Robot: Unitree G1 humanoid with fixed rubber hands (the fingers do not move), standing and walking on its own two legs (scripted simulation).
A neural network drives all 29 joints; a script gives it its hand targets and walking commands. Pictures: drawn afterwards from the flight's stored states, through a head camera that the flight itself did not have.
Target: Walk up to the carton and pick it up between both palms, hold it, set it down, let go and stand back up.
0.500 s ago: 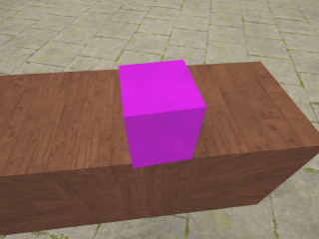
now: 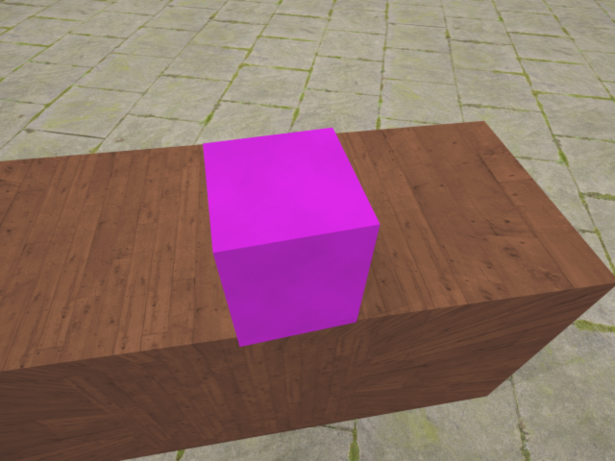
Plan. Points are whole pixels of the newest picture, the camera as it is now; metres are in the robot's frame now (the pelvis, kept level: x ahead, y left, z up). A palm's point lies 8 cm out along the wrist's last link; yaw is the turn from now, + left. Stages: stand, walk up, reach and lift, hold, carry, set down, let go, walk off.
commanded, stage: walk up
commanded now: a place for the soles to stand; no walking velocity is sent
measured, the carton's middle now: (285, 239) +0.44 +0.04 +0.02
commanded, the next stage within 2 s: reach and lift in 1.60 s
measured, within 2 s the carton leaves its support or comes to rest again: neither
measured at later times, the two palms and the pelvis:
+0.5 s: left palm out of the picture +0.05 +0.26 -0.14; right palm out of the picture +0.02 -0.25 -0.14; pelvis +0.01 +0.01 +0.00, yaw -4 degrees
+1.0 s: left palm out of the picture +0.06 +0.24 -0.13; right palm out of the picture +0.00 -0.25 -0.14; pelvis +0.04 -0.01 +0.00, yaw -6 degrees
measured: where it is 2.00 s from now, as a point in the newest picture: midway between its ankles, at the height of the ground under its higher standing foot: outside the picture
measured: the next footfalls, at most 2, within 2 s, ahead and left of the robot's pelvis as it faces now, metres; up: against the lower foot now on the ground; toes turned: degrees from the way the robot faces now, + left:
none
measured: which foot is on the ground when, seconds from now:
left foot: down 0.00-1.00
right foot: down 0.00-1.00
